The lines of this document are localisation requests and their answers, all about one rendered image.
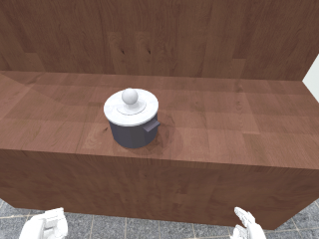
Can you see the left robot hand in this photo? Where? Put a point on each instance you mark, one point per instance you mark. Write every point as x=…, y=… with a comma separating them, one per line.
x=34, y=228

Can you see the lid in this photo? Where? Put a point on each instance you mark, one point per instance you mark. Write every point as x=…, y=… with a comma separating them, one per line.
x=143, y=110

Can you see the knob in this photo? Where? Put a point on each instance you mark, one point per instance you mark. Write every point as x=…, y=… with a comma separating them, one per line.
x=130, y=96

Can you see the table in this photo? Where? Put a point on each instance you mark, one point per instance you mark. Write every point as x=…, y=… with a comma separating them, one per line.
x=237, y=125

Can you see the right robot hand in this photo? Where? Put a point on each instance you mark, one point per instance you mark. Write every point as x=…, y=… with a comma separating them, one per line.
x=252, y=231

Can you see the pot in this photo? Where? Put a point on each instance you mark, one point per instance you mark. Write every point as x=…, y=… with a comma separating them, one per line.
x=135, y=136

